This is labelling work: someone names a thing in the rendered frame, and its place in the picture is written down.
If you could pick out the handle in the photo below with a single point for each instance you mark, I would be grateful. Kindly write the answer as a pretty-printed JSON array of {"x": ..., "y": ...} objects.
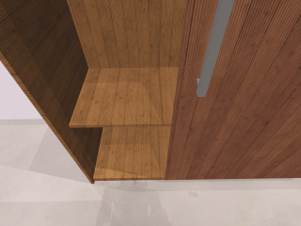
[{"x": 220, "y": 23}]

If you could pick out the wardrobe door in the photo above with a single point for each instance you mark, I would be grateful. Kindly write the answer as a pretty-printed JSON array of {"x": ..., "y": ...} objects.
[{"x": 248, "y": 126}]

